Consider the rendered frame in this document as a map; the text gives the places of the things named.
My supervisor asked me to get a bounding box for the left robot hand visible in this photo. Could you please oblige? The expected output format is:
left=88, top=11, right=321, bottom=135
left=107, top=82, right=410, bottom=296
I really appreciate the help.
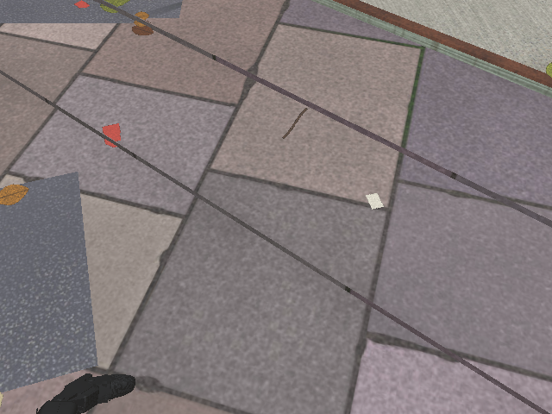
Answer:
left=36, top=373, right=135, bottom=414

